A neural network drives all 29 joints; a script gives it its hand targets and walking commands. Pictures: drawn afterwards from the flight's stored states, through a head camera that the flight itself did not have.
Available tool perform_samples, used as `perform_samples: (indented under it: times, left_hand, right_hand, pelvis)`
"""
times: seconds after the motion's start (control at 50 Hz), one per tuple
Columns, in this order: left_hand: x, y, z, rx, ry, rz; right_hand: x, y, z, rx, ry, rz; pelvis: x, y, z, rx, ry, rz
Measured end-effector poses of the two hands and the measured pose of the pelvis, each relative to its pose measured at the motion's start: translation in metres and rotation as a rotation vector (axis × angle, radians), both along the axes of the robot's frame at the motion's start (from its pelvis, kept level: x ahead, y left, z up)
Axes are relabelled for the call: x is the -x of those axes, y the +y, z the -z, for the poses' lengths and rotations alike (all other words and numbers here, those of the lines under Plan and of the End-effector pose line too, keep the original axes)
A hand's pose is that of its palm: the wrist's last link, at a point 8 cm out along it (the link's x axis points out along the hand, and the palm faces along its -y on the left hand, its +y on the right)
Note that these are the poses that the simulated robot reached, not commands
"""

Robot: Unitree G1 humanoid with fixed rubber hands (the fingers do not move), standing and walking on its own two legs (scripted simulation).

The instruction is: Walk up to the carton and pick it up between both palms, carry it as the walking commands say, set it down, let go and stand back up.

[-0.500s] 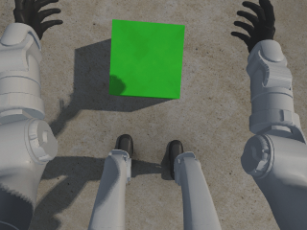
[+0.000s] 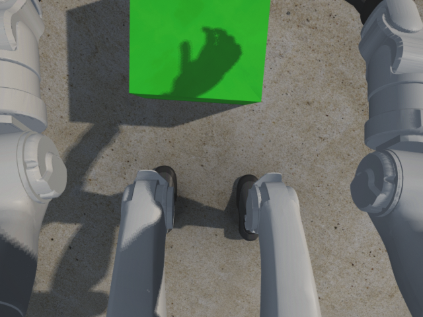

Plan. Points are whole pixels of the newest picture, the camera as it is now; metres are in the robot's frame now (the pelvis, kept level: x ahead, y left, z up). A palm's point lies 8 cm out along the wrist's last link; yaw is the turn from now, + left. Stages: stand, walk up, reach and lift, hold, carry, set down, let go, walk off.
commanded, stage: reach and lift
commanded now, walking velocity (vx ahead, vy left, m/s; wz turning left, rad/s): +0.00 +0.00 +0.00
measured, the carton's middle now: (199, 38) +0.58 +0.04 -0.41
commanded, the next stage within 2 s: none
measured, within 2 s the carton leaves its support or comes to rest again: neither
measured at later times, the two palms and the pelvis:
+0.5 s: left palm (81, 23) +0.55 +0.26 -0.26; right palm (321, 40) +0.56 -0.19 -0.26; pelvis -0.01 +0.00 -0.10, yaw -1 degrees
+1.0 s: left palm (99, 37) +0.55 +0.25 -0.33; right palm (303, 51) +0.55 -0.19 -0.33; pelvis -0.01 +0.00 -0.15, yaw -1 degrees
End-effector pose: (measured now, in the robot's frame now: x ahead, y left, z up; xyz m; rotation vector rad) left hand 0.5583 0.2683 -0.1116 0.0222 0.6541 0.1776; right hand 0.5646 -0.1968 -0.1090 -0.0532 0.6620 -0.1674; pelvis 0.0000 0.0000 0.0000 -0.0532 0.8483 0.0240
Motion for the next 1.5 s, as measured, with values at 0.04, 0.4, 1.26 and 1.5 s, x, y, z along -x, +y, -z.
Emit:
perform_samples:
  times: [0.04,0.4,1.26,1.5]
  left_hand:
    - [-0.001,-0.001,0.011,0.001,0.002,-0.001]
    - [0.004,-0.009,0.12,-0.015,0.042,-0.003]
    - [0.012,-0.026,0.214,-0.02,0.085,-0.004]
    - [0.009,-0.039,0.217,-0.018,0.085,0.011]
  right_hand:
    - [0.0,0.001,0.011,-0.002,0.002,0.0]
    - [0.008,0.005,0.122,0.008,0.047,0.004]
    - [0.017,0.016,0.221,-0.004,0.087,-0.036]
    - [0.013,0.038,0.224,-0.025,0.084,-0.067]
  pelvis:
    - [0.001,0.0,0.01,0.0,-0.004,0.002]
    - [0.011,-0.002,0.083,-0.005,-0.092,0.014]
    - [0.016,-0.003,0.15,-0.023,-0.268,0.035]
    - [0.015,-0.003,0.148,-0.021,-0.258,0.037]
